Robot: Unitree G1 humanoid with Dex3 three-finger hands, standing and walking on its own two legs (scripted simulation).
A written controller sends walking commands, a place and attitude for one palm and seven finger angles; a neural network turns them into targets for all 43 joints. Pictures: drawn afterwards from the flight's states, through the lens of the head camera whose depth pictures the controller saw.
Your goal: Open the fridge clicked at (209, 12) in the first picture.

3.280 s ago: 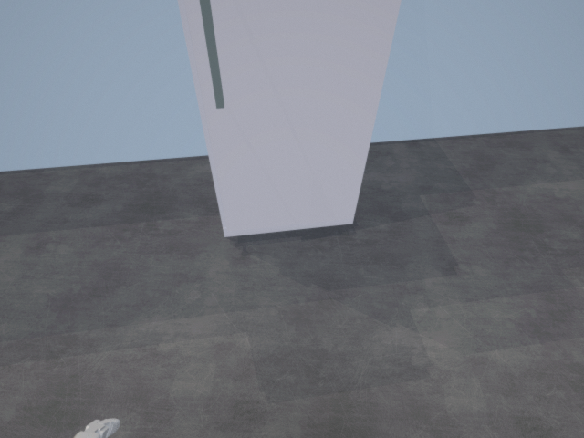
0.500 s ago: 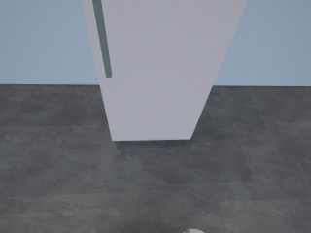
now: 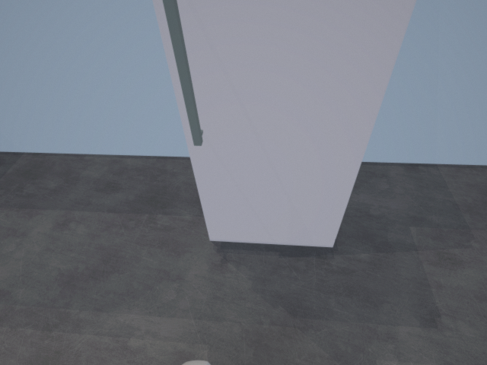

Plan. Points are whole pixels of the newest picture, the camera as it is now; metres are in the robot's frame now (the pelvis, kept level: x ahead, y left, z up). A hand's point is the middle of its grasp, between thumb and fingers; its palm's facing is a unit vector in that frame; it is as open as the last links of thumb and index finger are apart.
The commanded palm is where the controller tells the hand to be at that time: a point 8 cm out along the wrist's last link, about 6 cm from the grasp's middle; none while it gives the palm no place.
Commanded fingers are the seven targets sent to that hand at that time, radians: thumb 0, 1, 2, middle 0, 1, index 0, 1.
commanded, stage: take the last steps up to it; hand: left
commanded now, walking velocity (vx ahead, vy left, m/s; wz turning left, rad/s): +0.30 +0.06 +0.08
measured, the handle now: (186, 69) +0.74 +0.18 +0.14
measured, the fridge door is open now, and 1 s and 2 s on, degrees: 0 0 0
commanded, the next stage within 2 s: come to a stop and stand still in 0.60 s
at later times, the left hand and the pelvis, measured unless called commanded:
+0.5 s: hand out of the picture +0.14 +0.27 -0.19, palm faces +0.06 -0.98 -0.18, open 7.4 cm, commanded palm none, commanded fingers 0.00 0.90 0.90 -0.20 -0.30 -0.20 -0.30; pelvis +0.14 +0.09 -0.01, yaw +0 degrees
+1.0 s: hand (151, 283) +0.33 +0.25 -0.18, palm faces +0.04 -0.97 -0.23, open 7.2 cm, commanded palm none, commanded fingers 0.00 0.90 0.90 -0.20 -0.30 -0.20 -0.30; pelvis +0.25 +0.07 -0.02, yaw +1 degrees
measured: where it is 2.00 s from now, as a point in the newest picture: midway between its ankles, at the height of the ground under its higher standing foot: outside the picture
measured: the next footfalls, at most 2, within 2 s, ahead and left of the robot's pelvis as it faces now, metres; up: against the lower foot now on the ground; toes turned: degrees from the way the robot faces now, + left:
left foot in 0.26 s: +0.12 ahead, +0.18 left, +0.00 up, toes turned +10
right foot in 0.70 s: +0.36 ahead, -0.04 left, +0.00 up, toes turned -7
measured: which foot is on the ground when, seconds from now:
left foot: up 0.00-0.24, down 0.26-0.70, up 0.72-1.00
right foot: down 0.00-0.26, up 0.28-0.68, down 0.70-1.00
